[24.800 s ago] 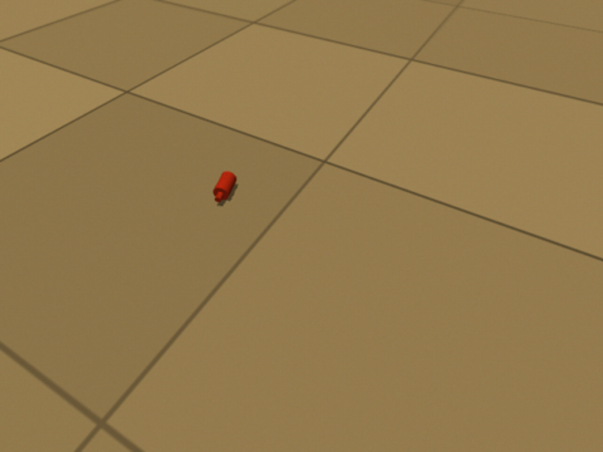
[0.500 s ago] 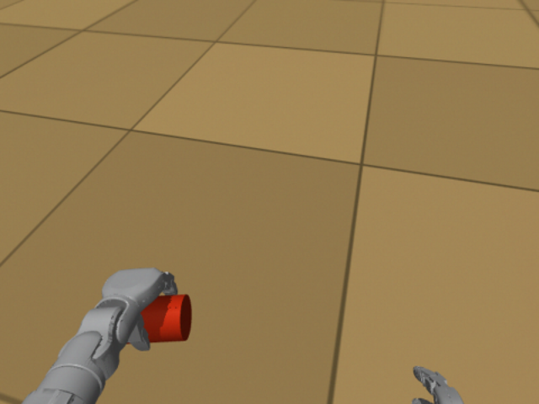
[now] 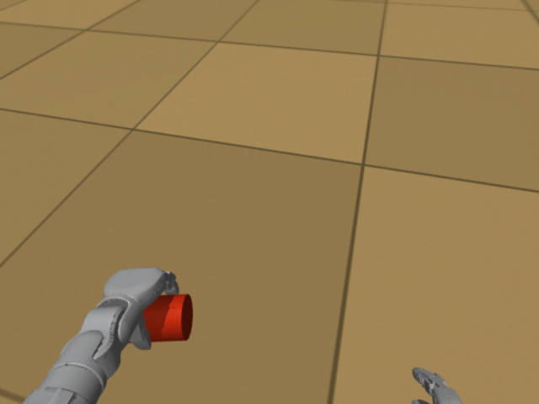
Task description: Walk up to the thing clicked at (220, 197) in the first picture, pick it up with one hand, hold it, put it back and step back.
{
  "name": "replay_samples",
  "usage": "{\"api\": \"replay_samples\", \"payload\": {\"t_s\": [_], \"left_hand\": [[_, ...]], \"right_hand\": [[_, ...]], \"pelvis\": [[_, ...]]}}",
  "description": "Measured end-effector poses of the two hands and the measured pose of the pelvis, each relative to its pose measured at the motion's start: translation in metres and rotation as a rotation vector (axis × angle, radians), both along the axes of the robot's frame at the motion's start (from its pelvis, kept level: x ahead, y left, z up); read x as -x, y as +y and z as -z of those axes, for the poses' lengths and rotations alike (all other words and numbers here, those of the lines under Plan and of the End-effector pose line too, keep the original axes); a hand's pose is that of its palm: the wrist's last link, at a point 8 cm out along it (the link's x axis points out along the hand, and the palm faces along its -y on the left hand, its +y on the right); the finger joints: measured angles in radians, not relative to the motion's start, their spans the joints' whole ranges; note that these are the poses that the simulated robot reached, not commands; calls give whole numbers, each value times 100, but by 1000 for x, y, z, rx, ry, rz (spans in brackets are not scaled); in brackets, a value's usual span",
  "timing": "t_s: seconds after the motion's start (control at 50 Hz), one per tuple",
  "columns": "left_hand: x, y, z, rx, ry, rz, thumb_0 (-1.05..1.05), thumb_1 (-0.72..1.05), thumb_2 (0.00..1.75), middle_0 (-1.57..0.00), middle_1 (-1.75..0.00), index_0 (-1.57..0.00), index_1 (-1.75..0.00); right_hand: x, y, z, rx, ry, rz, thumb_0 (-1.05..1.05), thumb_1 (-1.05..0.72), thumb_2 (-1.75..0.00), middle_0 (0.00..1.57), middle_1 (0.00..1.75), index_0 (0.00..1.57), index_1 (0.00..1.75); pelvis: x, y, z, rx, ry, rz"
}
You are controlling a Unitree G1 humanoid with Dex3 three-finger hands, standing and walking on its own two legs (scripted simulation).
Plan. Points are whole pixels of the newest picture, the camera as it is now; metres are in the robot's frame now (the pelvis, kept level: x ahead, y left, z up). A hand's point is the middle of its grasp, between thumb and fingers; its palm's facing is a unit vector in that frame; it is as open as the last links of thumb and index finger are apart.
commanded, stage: crouch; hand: left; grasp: from above
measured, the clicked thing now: (139, 318) +0.30 +0.25 -0.08
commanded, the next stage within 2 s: none
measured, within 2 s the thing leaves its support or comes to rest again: neither
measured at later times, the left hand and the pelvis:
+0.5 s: hand (151, 327) +0.29 +0.23 -0.11, palm faces -0.49 +0.00 -0.87, open 10.3 cm; pelvis +0.00 +0.00 -0.02, yaw +1 degrees
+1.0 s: hand (180, 330) +0.38 +0.25 -0.35, palm faces -0.45 +0.02 -0.89, open 10.3 cm; pelvis -0.04 +0.01 -0.21, yaw +0 degrees
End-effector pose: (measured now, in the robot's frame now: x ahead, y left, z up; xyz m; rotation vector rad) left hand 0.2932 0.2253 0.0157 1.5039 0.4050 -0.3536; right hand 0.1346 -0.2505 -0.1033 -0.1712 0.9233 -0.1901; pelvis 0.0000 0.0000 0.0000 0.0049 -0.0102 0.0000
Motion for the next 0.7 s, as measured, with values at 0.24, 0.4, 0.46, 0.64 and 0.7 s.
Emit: {"api": "replay_samples", "payload": {"t_s": [0.24, 0.4, 0.46, 0.64, 0.7], "left_hand": [[-2, 1, 6, 8, 19, 10, -1, 4, 34, -74, -37, -75, -36], [-2, 3, 33, -3, 13, 20, -1, 1, 38, -74, -41, -74, -40], [-4, 5, 51, -20, 20, 23, -1, 0, 39, -73, -42, -74, -42], [-25, 9, 127, -69, 4, 46, -1, -1, 41, -72, -46, -72, -46], [-38, 12, 158, -81, -15, 42, -1, -1, 41, -71, -47, -71, -47]], "right_hand": [[2, -2, -1, 4, 7, 15, 1, -90, -90, 20, 30, 20, 30], [12, -5, 6, 19, 59, 15, 1, -89, -89, 20, 30, 20, 30], [21, -9, 13, 28, 95, 15, 1, -89, -89, 20, 30, 20, 30], [70, -29, 63, 92, 237, 34, 1, -89, -89, 20, 30, 20, 30], [91, -34, 87, 118, 292, 53, 1, -89, -89, 20, 30, 20, 29]], "pelvis": [[-1, 1, 0, 0, 6, 4], [0, 0, 5, 1, 48, -6], [2, 0, 11, 4, 83, -9], [14, 1, 61, 21, 267, -19], [20, 3, 87, 28, 333, -19]]}}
